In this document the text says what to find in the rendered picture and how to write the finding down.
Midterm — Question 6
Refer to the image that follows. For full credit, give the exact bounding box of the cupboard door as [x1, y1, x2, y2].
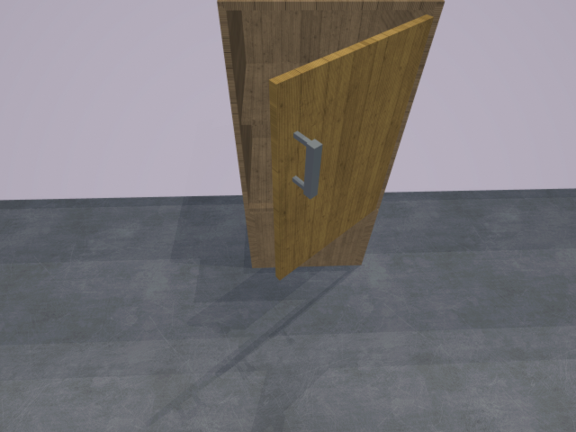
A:
[269, 14, 434, 280]

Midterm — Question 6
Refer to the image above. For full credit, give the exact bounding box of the handle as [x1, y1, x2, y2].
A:
[292, 131, 323, 199]

